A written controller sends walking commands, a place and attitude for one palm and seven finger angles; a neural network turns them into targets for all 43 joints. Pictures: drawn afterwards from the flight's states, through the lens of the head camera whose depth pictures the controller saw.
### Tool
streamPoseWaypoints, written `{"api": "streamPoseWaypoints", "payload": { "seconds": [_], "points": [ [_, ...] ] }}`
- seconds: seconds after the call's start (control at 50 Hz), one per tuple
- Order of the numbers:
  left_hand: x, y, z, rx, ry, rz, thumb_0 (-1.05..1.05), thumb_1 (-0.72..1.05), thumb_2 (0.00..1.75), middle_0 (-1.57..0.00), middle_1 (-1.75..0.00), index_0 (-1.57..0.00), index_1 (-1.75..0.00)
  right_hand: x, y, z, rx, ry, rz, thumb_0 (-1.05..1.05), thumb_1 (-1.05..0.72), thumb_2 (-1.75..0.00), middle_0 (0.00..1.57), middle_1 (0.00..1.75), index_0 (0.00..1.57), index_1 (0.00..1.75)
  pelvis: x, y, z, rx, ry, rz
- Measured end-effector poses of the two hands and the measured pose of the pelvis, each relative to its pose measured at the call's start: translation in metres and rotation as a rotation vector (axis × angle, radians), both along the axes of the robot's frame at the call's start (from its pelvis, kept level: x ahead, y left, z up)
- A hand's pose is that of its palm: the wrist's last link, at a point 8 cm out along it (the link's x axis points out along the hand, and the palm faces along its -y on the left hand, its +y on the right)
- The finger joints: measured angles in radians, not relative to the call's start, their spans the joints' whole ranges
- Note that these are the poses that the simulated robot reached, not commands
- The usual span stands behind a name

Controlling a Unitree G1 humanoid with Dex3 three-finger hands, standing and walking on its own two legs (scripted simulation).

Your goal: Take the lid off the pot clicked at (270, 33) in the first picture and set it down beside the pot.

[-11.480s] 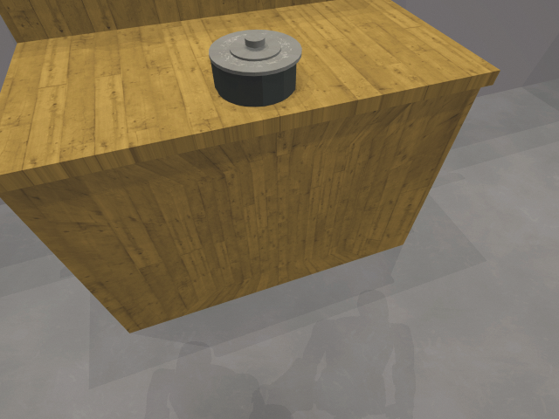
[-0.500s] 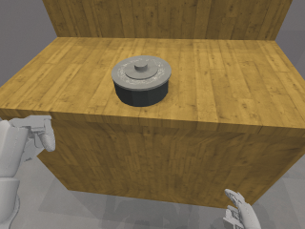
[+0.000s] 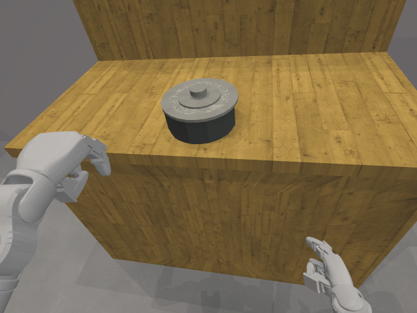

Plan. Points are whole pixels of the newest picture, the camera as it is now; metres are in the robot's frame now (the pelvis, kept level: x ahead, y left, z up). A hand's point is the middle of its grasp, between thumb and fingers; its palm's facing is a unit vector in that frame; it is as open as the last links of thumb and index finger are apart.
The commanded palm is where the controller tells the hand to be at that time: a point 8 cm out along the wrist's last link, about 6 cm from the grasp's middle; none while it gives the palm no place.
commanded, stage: reach forward and open the fingers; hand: left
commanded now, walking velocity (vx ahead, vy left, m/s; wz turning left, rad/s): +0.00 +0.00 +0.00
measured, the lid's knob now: (198, 90) +0.59 +0.13 +0.15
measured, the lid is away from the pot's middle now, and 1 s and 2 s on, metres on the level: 0.00 0.00 0.00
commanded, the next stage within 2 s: move the open hand above the knob in 0.46 s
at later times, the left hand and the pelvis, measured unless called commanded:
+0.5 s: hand (86, 147) +0.30 +0.26 +0.21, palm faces -0.06 -0.01 -1.00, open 9.9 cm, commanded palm +0.27 +0.25 +0.28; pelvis -0.01 +0.01 +0.00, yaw -1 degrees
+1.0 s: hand (124, 119) +0.38 +0.22 +0.22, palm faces -0.07 -0.03 -1.00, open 10.0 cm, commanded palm +0.35 +0.21 +0.28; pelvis +0.00 +0.02 +0.00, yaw +0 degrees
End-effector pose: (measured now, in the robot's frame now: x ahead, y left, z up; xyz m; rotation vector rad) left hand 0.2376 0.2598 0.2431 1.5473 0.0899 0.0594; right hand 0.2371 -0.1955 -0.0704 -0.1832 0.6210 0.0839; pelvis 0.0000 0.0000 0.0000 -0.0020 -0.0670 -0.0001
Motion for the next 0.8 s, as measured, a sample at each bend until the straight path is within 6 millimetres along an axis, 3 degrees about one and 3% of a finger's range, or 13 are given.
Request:
{"api": "streamPoseWaypoints", "payload": {
  "seconds": [0.22,0.34,0.62,0.8],
  "points": [
    [0.024,-0.004,0.008,0.013,0.069,-0.057,0.01,-0.23,1.62,-0.98,-0.28,-0.99,-0.28,-0.037,-0.021,-0.016,-0.027,0.079,-0.058,0.02,-0.9,-0.9,0.2,0.3,0.2,0.3,-0.007,0.003,0.0,0.0,0.005,-0.007],
    [0.034,-0.005,0.013,0.014,0.064,-0.079,0.0,-0.34,1.69,-0.93,-0.15,-0.93,-0.15,-0.047,-0.023,-0.019,-0.028,0.092,-0.082,0.02,-0.9,-0.9,0.2,0.3,0.2,0.3,-0.01,0.008,0.0,0.0,0.008,-0.012],
    [0.059,-0.002,0.025,0.002,0.03,-0.069,0.0,-0.38,1.67,-0.89,-0.08,-0.89,-0.09,-0.037,-0.001,-0.013,-0.005,0.072,-0.059,0.02,-0.9,-0.9,0.2,0.3,0.2,0.3,-0.011,0.018,-0.001,0.001,0.02,-0.009],
    [0.086,-0.017,0.025,-0.005,0.031,-0.087,0.0,-0.38,1.65,-0.88,-0.08,-0.89,-0.09,-0.029,0.011,-0.014,0.005,0.086,-0.035,0.02,-0.9,-0.9,0.2,0.3,0.2,0.3,-0.007,0.021,-0.002,0.002,0.035,-0.001]
  ]
}}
